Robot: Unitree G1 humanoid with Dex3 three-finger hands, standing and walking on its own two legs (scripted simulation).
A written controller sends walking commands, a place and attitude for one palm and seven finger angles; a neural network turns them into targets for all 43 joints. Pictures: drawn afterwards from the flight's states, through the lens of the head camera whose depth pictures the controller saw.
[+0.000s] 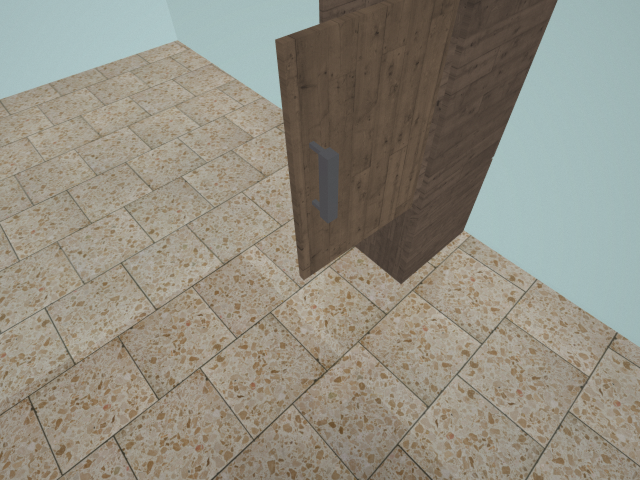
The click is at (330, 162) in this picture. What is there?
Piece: cupboard door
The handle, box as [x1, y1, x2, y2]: [309, 141, 338, 222]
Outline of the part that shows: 312,141 309,143 309,147 318,154 320,199 319,202 314,199 312,201 312,204 320,211 320,216 325,221 329,222 337,217 338,154 329,147 324,149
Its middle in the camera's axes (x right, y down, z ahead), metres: +0.00 -0.11 +0.74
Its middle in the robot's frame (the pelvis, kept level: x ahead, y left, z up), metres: +0.63 +0.03 -0.03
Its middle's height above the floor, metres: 0.75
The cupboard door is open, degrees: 88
